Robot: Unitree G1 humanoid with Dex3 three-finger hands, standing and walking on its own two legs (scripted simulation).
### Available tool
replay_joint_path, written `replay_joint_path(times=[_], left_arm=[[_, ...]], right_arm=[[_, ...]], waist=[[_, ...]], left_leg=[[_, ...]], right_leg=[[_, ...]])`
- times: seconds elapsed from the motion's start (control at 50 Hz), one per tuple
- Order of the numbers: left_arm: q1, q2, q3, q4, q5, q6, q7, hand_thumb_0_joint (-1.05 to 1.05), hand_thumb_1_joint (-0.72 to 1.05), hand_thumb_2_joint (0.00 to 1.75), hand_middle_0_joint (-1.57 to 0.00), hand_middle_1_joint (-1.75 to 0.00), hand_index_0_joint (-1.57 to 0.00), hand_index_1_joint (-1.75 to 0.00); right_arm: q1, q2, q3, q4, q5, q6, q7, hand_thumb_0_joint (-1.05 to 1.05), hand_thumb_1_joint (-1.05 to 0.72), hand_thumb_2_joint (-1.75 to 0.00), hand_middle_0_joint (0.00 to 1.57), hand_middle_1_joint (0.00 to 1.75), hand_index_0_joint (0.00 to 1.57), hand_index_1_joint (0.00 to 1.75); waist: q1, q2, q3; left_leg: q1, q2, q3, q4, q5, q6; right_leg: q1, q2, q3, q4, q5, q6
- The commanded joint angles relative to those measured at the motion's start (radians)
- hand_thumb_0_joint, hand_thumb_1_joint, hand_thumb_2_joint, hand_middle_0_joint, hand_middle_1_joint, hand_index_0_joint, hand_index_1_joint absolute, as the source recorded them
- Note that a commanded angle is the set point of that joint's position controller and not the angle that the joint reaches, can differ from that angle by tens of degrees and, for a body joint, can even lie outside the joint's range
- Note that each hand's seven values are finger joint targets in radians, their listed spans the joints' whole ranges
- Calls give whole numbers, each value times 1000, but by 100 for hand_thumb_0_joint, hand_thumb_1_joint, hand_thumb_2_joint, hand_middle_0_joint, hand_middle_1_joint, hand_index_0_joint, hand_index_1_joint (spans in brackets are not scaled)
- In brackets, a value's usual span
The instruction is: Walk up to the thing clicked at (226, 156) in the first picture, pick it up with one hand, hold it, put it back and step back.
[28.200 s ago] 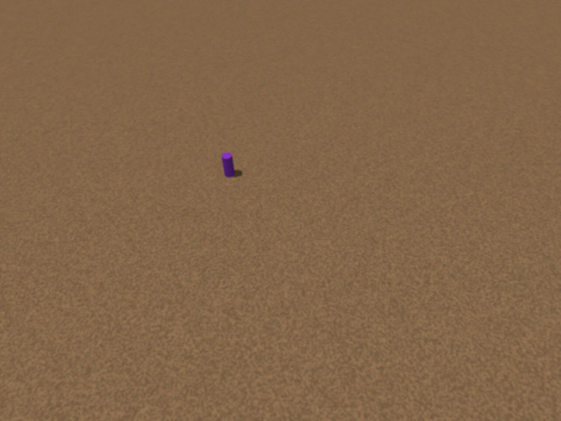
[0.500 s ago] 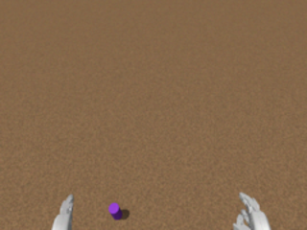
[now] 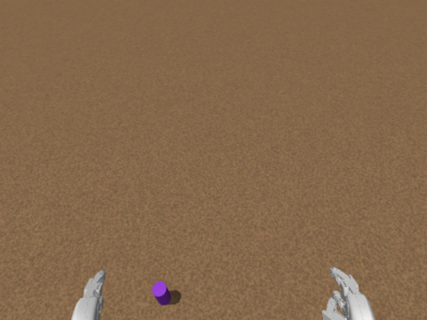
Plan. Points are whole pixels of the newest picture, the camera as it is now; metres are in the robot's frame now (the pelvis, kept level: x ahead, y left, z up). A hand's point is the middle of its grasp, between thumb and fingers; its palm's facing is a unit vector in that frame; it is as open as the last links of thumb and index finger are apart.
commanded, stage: stand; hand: left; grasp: from the side
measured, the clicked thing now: (161, 293) +0.37 +0.23 -0.66
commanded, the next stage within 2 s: none
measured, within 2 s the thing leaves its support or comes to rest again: neither
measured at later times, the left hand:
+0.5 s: hand out of the picture +0.09 +0.25 -0.11, palm faces +0.00 -0.94 -0.35, open 7.7 cm
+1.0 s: hand out of the picture +0.03 +0.26 -0.10, palm faces +0.01 -0.94 -0.35, open 7.4 cm
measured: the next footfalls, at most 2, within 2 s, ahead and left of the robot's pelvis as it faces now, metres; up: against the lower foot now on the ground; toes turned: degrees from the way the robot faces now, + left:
none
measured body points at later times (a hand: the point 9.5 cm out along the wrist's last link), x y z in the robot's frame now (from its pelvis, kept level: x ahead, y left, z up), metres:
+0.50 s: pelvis +0.00 +0.01 +0.03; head +0.01 +0.01 +0.48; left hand +0.09 +0.30 -0.09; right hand +0.10 -0.28 -0.09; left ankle +0.02 +0.13 -0.69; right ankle +0.00 -0.12 -0.69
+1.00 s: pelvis -0.01 +0.01 +0.06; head -0.01 +0.01 +0.51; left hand +0.03 +0.31 -0.08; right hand +0.06 -0.27 -0.09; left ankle +0.02 +0.13 -0.69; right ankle +0.00 -0.12 -0.69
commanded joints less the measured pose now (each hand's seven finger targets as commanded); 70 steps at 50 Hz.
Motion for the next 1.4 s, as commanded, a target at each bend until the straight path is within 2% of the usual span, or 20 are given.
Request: replay_joint_path(times=[0.0, 0.04, 0.08, 0.1, 0.12, 0.14, 0.16, 0.18, 0.2, 0.24, 0.3, 0.34, 0.4, 0.44, 0.5, 0.6, 0.72, 0.78, 0.98, 1.38], left_arm=[[-11, 95, 48, -166, 14, -53, 6, 0, -1, 61, -20, -30, -20, -30], [-55, 123, 67, -238, 9, -57, 9, 0, 15, 77, -20, -30, -20, -30], [8, 81, 38, -131, 12, -45, 6, 0, 31, 90, -20, -30, -20, -30], [-50, 112, 58, -220, 10, -53, 9, 0, 39, 90, -20, -30, -20, -30], [-63, 119, 60, -224, 11, -55, 10, 0, 47, 90, -20, -30, -20, -30], [11, 73, 36, -125, 13, -47, 5, 0, 55, 90, -20, -30, -20, -30], [-212, 233, 94, 198, 113, -155, -37, 0, 63, 90, -20, -30, -20, -30], [-161, 245, 102, 268, 118, -198, -61, 0, 71, 90, -20, -30, -20, -30], [-160, 260, 92, 303, 112, -229, -78, 0, 79, 90, -20, -30, -20, -30], [-205, 265, 82, 384, 86, -259, -94, 0, 90, 90, -20, -30, -20, -30], [-239, 259, 77, 504, 61, -269, -103, 0, 90, 90, -20, -30, -20, -30], [-260, 262, 74, 584, 60, -274, -101, 0, 90, 90, -20, -30, -20, -30], [-289, 267, 71, 673, 60, -279, -101, 0, 90, 90, -20, -30, -20, -30], [-280, 267, 68, 732, 57, -281, -101, 0, 90, 90, -20, -30, -20, -30], [-295, 282, 65, 809, 53, -285, -101, 0, 90, 90, -20, -30, -20, -30], [-301, 296, 57, 917, 44, -279, -100, 0, 90, 90, -20, -30, -20, -30], [-315, 310, 49, 1012, 41, -276, -100, 0, 90, 90, -20, -30, -20, -30], [-329, 319, 47, 1041, 43, -277, -99, 0, 90, 90, -20, -30, -20, -30], [-347, 319, 45, 1103, 42, -272, -105, 0, 90, 90, -20, -30, -20, -30], [-382, 330, 45, 1120, 36, -273, -111, 0, 90, 90, -20, -30, -20, -30]], right_arm=[[-70, -118, -50, -164, -5, -60, -15, 0, -90, -90, 20, 30, 20, 30], [-71, -117, -50, -167, -3, -61, -15, 0, -90, -90, 20, 30, 20, 30], [-72, -116, -49, -167, -3, -60, -17, 0, -90, -90, 20, 30, 20, 30], [-66, -118, -51, -166, -4, -60, -17, 0, -90, -90, 20, 30, 20, 30], [-66, -115, -50, -161, -4, -58, -18, 0, -90, -90, 20, 30, 20, 30], [-66, -115, -49, -162, -5, -58, -17, 0, -90, -90, 20, 30, 20, 30], [-112, -267, -95, 55, -116, 12, 43, 0, -90, -90, 20, 30, 20, 30], [-110, -257, -105, 95, -127, 41, 81, 0, -90, -90, 20, 30, 20, 30], [-114, -260, -111, 98, -116, 56, 98, 0, -90, -90, 20, 30, 20, 30], [-104, -240, -105, 133, -79, 61, 128, 0, -90, -90, 20, 30, 20, 30], [-135, -246, -112, 177, -57, 65, 154, 0, -90, -90, 20, 30, 20, 30], [-137, -247, -112, 218, -63, 72, 158, 0, -90, -90, 20, 30, 20, 30], [-152, -254, -110, 267, -62, 82, 162, 0, -90, -90, 20, 30, 20, 30], [-159, -266, -110, 301, -60, 88, 162, 0, -90, -90, 20, 30, 20, 30], [-155, -267, -103, 347, -52, 96, 163, 0, -90, -90, 20, 30, 20, 30], [-154, -293, -99, 426, -45, 99, 160, 0, -90, -90, 20, 30, 20, 30], [-161, -300, -92, 491, -36, 104, 157, 0, -90, -90, 20, 30, 20, 30], [-169, -299, -88, 515, -33, 106, 159, 0, -90, -90, 20, 30, 20, 30], [-182, -304, -85, 559, -33, 112, 162, 0, -90, -90, 20, 30, 20, 30], [-190, -321, -76, 580, -26, 110, 165, 0, -90, -90, 20, 30, 20, 30]], waist=[[-4, -9, -93], [7, 26, -110], [-8, -23, -82], [-6, 6, -97], [-5, 20, -94], [-16, -21, -84], [26, -70, 51], [37, -103, -17], [18, -89, -16], [16, -52, -40], [38, -31, -20], [33, -15, -5], [31, 8, 54], [40, 20, 59], [29, -19, 88], [29, 6, 91], [29, -19, 109], [28, -33, 125], [27, -12, 151], [21, -25, 125]], left_leg=[[108, -40, 24, -159, 136, 32], [109, -44, 29, -152, 160, 30], [103, -41, 30, -144, 178, 34], [106, -42, 32, -146, 167, 34], [112, -43, 33, -147, 166, 32], [112, -37, 28, -149, 178, 33], [144, -1, -41, -204, 326, 66], [192, -6, -6, -169, 320, 85], [191, -12, -18, -168, 324, 93], [250, -15, -19, -218, 304, 91], [291, -2, -50, -284, 293, 90], [300, 6, -55, -321, 299, 89], [291, 15, -73, -407, 210, 83], [306, 24, -86, -448, 197, 83], [346, 19, -77, -490, 194, 72], [430, 35, -82, -566, 285, 61], [471, 46, -82, -625, 284, 52], [489, 43, -79, -641, 293, 45], [466, 50, -84, -686, 189, 42], [492, 62, -72, -685, 247, 43]], right_leg=[[17, 29, -8, -174, 141, -4], [25, 23, -3, -173, 166, -7], [22, 27, -6, -174, 190, -1], [20, 24, -1, -176, 183, -3], [19, 22, 1, -177, 182, -3], [23, 28, -6, -168, 188, -1], [139, -60, 83, -188, 246, -57], [169, -82, 117, -212, 298, -80], [175, -86, 146, -231, 330, -94], [199, -96, 161, -231, 318, -91], [211, -81, 119, -255, 288, -64], [240, -80, 110, -275, 296, -53], [259, -77, 104, -339, 215, -49], [300, -78, 98, -376, 228, -40], [325, -94, 116, -450, 235, -39], [385, -103, 112, -515, 287, -29], [423, -114, 110, -573, 286, -21], [414, -115, 111, -602, 282, -16], [414, -115, 111, -634, 227, -13], [425, -124, 124, -647, 263, -16]])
